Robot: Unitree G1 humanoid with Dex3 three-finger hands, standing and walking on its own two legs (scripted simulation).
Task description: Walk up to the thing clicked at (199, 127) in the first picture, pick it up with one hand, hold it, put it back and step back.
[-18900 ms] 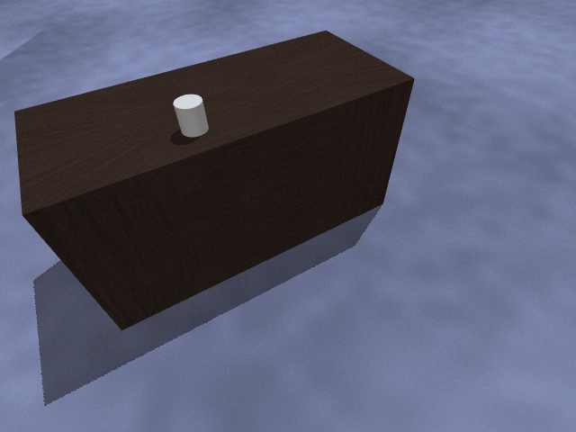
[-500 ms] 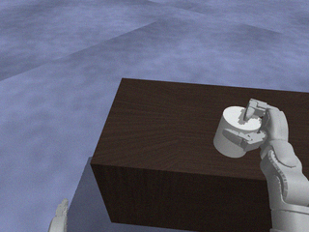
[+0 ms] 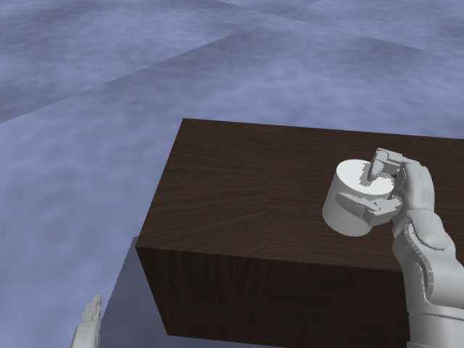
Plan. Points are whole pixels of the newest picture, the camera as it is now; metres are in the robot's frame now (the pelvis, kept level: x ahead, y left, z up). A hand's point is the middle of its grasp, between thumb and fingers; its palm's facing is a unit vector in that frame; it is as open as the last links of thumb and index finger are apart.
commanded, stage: crouch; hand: right
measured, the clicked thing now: (355, 197) +0.33 -0.17 +0.14
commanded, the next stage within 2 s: lower in 1.50 s
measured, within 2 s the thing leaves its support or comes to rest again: neither
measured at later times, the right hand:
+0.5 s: hand (357, 191) +0.38 -0.21 +0.10, palm faces +0.25 +0.97 +0.01, open 7.2 cm
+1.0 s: hand (358, 186) +0.43 -0.24 +0.06, palm faces +0.24 +0.97 +0.01, open 7.2 cm
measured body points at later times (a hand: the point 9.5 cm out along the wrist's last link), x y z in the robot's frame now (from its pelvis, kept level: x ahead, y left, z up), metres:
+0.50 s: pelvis -0.01 +0.00 -0.01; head +0.01 +0.00 +0.44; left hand +0.14 +0.28 -0.07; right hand +0.36 -0.26 +0.10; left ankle -0.05 +0.13 -0.74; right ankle +0.03 -0.15 -0.74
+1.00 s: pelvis -0.02 -0.02 -0.02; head +0.04 -0.03 +0.43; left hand +0.12 +0.26 -0.08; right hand +0.41 -0.29 +0.06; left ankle -0.05 +0.13 -0.74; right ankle +0.03 -0.15 -0.74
